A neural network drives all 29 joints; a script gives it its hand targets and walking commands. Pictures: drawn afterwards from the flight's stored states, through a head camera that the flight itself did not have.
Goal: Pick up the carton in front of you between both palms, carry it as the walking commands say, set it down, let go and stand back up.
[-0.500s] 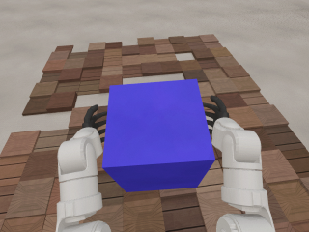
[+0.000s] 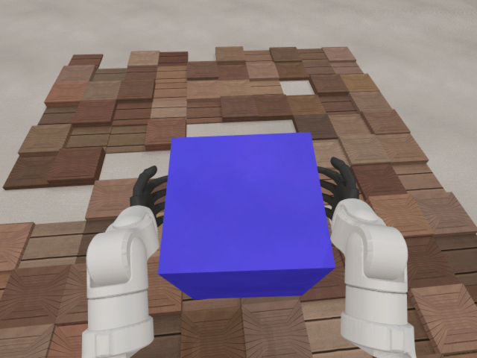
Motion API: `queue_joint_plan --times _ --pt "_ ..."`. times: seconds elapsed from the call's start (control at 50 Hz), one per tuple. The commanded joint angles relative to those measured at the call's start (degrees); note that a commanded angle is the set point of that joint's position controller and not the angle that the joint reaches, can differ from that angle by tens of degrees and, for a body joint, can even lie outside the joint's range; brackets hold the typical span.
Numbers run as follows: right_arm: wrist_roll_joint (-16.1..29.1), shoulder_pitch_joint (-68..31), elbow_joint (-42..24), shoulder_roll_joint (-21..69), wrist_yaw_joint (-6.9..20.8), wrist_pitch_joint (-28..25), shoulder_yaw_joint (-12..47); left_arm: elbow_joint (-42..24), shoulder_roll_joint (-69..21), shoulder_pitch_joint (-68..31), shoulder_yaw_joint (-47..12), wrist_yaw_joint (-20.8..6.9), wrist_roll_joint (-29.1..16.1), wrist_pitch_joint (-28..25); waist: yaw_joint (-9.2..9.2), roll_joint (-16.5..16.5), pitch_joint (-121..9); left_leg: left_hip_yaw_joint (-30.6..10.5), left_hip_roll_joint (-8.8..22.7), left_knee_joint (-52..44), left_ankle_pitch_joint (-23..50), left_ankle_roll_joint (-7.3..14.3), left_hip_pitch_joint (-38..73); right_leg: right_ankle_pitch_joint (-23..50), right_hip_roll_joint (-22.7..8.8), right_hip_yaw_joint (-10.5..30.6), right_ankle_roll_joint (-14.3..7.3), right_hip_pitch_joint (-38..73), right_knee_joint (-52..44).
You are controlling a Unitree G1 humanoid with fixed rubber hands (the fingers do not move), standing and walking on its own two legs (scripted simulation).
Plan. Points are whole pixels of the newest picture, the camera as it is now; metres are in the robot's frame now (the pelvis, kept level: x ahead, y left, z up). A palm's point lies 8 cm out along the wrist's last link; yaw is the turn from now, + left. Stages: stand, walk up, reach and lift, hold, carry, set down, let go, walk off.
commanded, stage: carry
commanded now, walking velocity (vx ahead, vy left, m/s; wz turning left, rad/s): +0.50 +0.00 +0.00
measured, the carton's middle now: (244, 226) +0.35 +0.00 +0.03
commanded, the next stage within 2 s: none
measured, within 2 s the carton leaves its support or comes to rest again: neither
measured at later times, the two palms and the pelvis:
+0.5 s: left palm (180, 83) +0.59 +0.13 +0.15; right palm (329, 76) +0.62 -0.17 +0.15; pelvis +0.29 -0.04 +0.01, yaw +3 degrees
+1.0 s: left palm (182, 19) +0.90 +0.16 +0.15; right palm (296, 14) +0.91 -0.14 +0.16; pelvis +0.58 -0.01 +0.01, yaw +0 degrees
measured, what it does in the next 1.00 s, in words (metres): walks ahead: right foot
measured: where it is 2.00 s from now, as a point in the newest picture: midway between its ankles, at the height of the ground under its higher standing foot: (214, 170)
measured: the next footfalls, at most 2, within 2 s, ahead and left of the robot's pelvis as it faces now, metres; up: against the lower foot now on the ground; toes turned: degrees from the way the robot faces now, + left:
right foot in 0.44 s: +0.44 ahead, -0.12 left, +0.00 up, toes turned -4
left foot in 1.04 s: +0.75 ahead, +0.06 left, -0.04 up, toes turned +3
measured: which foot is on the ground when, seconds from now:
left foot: down 0.00-0.42, up 0.44-1.00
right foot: up 0.00-0.42, down 0.44-1.00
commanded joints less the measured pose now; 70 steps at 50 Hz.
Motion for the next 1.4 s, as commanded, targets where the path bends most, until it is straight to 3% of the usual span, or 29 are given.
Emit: queue_joint_plan --times 0.0,0.04,0.14,0.16,0.18,0.24,0.3,0.34,0.38,0.4,0.42,0.44,0.5,0.54,0.58,0.62,0.78,0.92,0.96,0.98,1.0,1.02,1.04,1.06,1.1,1.14,1.26,1.32,1.38 --pt "16.43 -30.06 -4.02 43.30 3.69 0.36 37.97 -4.30 -47.43 -31.05 -34.23 -1.64 -7.33 -0.37 -3.11 9.38 -27.50 -29.69 18.75 -14.42 20.01 4.42 38.02 5.19 -3.00 2.33 -0.80 -23.67 9.46" --pt "17.86 -31.66 -2.29 46.15 5.40 0.43 41.20 -2.43 -47.28 -27.72 -32.86 -1.36 -4.29 -0.96 -0.96 5.86 -26.71 -21.85 17.66 -15.27 20.14 1.02 36.46 10.24 -5.03 2.06 -0.09 -22.34 3.43" --pt "18.62 -31.79 -1.08 46.11 6.34 -0.86 40.17 -4.73 -46.19 -33.75 -35.95 -1.47 -3.73 -2.34 -3.66 10.58 -23.41 -18.86 15.56 -16.72 24.34 0.94 39.62 16.14 -3.61 -2.22 0.87 -29.85 -1.42" --pt "20.26 -34.48 -6.56 47.21 6.36 -1.02 42.40 -6.11 -47.95 -29.85 -35.31 -1.10 -4.70 -2.76 -3.08 4.23 -25.38 -17.75 15.20 -16.33 25.51 1.98 44.65 16.44 -3.81 -2.69 0.95 -30.97 -2.99" --pt "19.68 -32.47 -5.06 43.78 5.73 -0.54 40.96 -5.63 -47.23 -28.34 -35.04 -0.84 -4.63 -2.28 -2.80 9.07 -24.93 -15.71 16.16 -16.57 26.00 1.31 44.70 17.05 -4.46 -3.01 0.87 -32.14 -2.30" --pt "18.47 -29.56 -4.17 41.03 4.51 0.43 38.90 -7.45 -42.12 -29.12 -34.78 0.02 -4.40 -1.28 -2.13 7.03 -18.36 -10.61 11.93 -17.39 24.21 1.81 36.25 21.05 -3.09 -5.64 -0.49 -27.73 -13.61" --pt "17.97 -28.42 -7.04 37.10 2.91 2.73 36.99 -10.53 -41.00 -27.74 -36.05 0.22 -7.10 1.62 -1.68 14.25 -18.44 -5.05 11.77 -17.38 25.88 -0.15 33.32 28.07 -3.29 -6.24 -1.90 -16.84 -22.04" --pt "16.83 -25.68 -9.30 36.70 2.06 4.37 36.90 -14.82 -39.96 -29.38 -36.26 0.03 -8.98 3.48 -2.28 9.57 -19.38 -4.43 11.57 -12.21 33.26 -0.59 35.32 29.20 -1.24 -8.96 -1.81 -12.41 -29.44" --pt "14.45 -23.47 -11.48 33.98 1.15 6.64 35.34 -14.57 -38.20 -26.74 -35.34 -0.62 -10.13 5.82 1.51 4.62 -23.72 -2.40 10.19 3.55 30.47 -4.45 31.88 24.92 -0.83 -7.25 -1.41 2.73 -36.11" --pt "13.54 -23.20 -12.37 33.29 0.71 8.07 36.05 -14.43 -37.17 -25.13 -33.98 -1.03 -10.46 6.73 1.73 -3.28 -26.04 -2.19 7.07 12.38 11.85 -5.01 22.32 24.67 -7.04 0.41 -2.09 11.94 -34.24" --pt "14.56 -24.47 -14.40 33.74 0.62 8.96 35.96 -16.60 -37.28 -26.68 -34.83 -1.43 -11.72 7.58 1.66 -11.02 -27.68 -2.30 2.48 23.29 -7.64 -5.65 9.27 22.77 -17.92 18.62 -4.95 18.66 -35.69" --pt "14.55 -25.42 -15.78 33.62 0.39 10.03 36.11 -16.35 -36.60 -25.01 -34.13 -1.56 -11.33 8.75 1.53 -16.63 -27.42 -4.99 -3.01 36.60 -22.07 -6.60 -5.88 14.18 -24.19 34.32 -14.66 26.28 -41.51" --pt "15.62 -22.74 -17.34 38.63 1.58 11.07 35.94 -22.40 -42.38 -25.49 -37.05 -2.46 -13.24 9.80 2.29 -0.84 -25.53 -11.31 4.42 31.24 -15.67 -4.85 -7.60 26.91 -20.26 22.10 -10.97 19.16 -41.63" --pt "16.99 -22.92 -20.23 41.11 3.14 11.67 39.99 -24.07 -44.48 -24.81 -39.07 -3.78 -14.42 10.12 1.92 -5.05 -25.60 -11.28 5.21 22.41 -15.49 -5.27 -5.30 24.19 -18.83 16.69 -9.65 18.50 -43.99" --pt "16.10 -23.08 -20.13 42.62 3.42 11.39 39.22 -27.94 -45.65 -26.37 -42.35 -5.00 -14.93 10.13 1.96 -0.40 -24.66 -8.38 4.41 16.20 -13.35 -6.84 -3.04 22.49 -16.82 11.27 -9.84 14.72 -45.38" --pt "16.33 -20.99 -22.04 43.15 3.40 10.72 42.57 -28.04 -45.58 -24.61 -41.14 -5.30 -15.82 9.68 1.92 -5.72 -25.11 -7.77 5.30 13.23 -6.81 -7.02 -4.21 26.34 -16.59 7.88 -8.74 17.82 -47.03" --pt "14.66 -26.22 -12.86 33.44 1.98 11.71 37.63 -17.60 -35.68 -30.02 -36.99 -2.39 -11.71 9.97 5.44 -2.57 -16.44 -4.65 5.24 3.95 3.62 -7.41 -15.19 39.20 -13.19 4.51 -9.54 24.63 -42.21" --pt "12.08 -34.76 -2.77 31.33 0.10 9.75 28.23 -6.17 -37.74 -40.01 -32.79 0.18 -10.80 7.73 3.45 -4.48 -15.79 -2.50 3.08 -5.96 10.27 -3.54 -2.81 42.38 -10.88 0.26 -6.24 20.42 -35.35" --pt "10.85 -33.45 3.70 30.67 -0.24 9.24 26.89 -1.61 -37.86 -40.51 -30.18 0.89 -8.82 6.86 -0.73 -3.16 -19.65 0.06 0.25 -7.53 12.83 -3.28 16.22 44.03 -8.78 -3.63 -3.90 10.14 -22.92" --pt "9.68 -34.75 4.48 31.01 0.15 8.53 25.22 -0.77 -38.78 -42.56 -30.87 1.01 -7.66 6.36 -5.44 5.15 -23.42 -3.20 4.15 -9.68 9.67 -2.46 29.00 31.23 -6.86 -5.08 -2.04 1.95 -6.96" --pt "9.76 -35.38 5.65 30.48 0.15 7.84 24.57 0.63 -40.73 -41.70 -31.31 1.18 -7.75 6.48 -3.97 19.65 -26.46 -19.47 15.73 -8.09 15.71 0.27 41.89 6.02 0.24 -5.66 -0.21 -14.07 4.42" --pt "9.58 -35.08 8.46 30.52 -0.19 7.57 22.40 1.73 -41.40 -45.44 -30.33 1.48 -8.31 6.11 -4.65 20.03 -26.59 -35.34 21.07 -10.69 14.31 2.68 42.92 -3.95 3.69 -3.81 0.65 -22.47 13.46" --pt "9.31 -37.62 6.17 29.23 -0.64 7.21 22.64 7.43 -42.22 -42.75 -28.10 1.52 -8.55 6.30 -5.28 16.44 -21.59 -38.92 21.13 -11.77 19.92 3.94 38.25 -6.07 3.34 -1.38 1.18 -26.95 17.58" --pt "11.46 -36.50 9.36 33.28 -0.16 7.24 25.81 6.99 -41.85 -39.78 -26.62 2.18 -6.50 5.69 -3.04 14.34 -27.98 -39.47 23.27 -10.87 9.85 6.80 42.36 -1.93 0.01 0.81 -0.03 -30.46 22.70" --pt "14.09 -39.54 9.65 41.55 2.03 5.13 27.29 8.20 -46.76 -42.31 -26.89 2.17 -4.11 4.91 -1.68 11.12 -27.44 -34.56 18.71 -14.38 -0.85 1.69 34.44 4.64 -2.99 1.28 -0.02 -28.47 18.80" --pt "19.00 -48.55 -1.53 48.30 4.31 2.25 33.79 4.32 -54.87 -42.78 -29.50 0.78 -5.70 2.03 -0.85 9.59 -25.77 -29.03 15.85 -15.16 5.98 -4.18 30.59 8.71 -3.05 -1.17 0.73 -28.15 16.13" --pt "18.57 -34.67 -2.07 49.31 6.50 -1.66 37.04 -4.46 -54.47 -37.14 -38.02 -0.05 -5.73 -2.83 -3.50 11.51 -28.40 -16.97 12.12 -7.44 45.76 -5.21 45.34 8.80 -2.38 -5.67 1.22 -40.38 15.65" --pt "18.90 -31.79 -8.48 44.97 5.95 -2.76 39.67 -6.97 -50.91 -30.17 -39.03 0.06 -6.06 -4.26 -5.24 7.52 -29.34 -17.21 11.26 -5.57 54.98 -4.22 53.64 8.00 -0.72 -7.65 -0.62 -45.90 13.81" --pt "18.84 -27.68 -11.66 42.82 5.48 -2.91 40.09 -12.32 -48.01 -30.41 -40.42 0.53 -7.33 -4.37 -3.05 8.41 -27.43 -9.49 6.79 -5.41 68.07 -6.16 49.52 13.11 3.81 -14.39 -2.01 -36.58 -3.08"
